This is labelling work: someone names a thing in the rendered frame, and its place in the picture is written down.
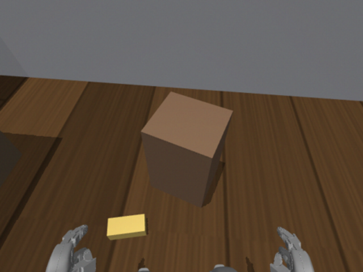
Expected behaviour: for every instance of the right robot hand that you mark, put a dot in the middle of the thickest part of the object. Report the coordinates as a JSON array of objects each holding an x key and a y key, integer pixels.
[{"x": 295, "y": 257}]

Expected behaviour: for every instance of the left robot hand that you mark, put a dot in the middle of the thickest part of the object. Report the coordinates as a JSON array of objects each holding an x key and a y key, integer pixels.
[{"x": 63, "y": 258}]

